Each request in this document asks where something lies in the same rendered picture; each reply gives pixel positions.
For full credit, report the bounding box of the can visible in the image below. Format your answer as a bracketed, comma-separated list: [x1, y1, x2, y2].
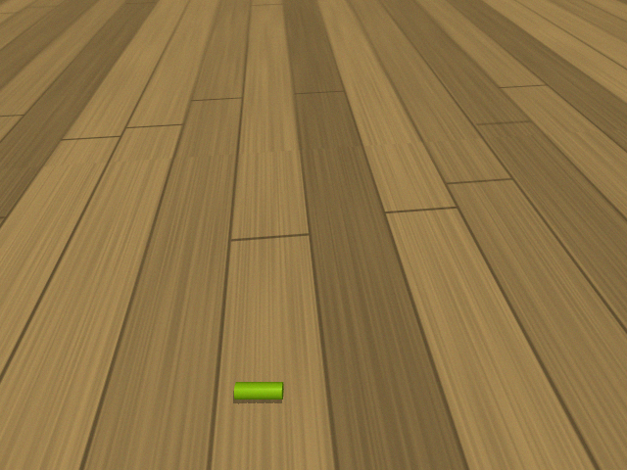
[234, 382, 284, 400]

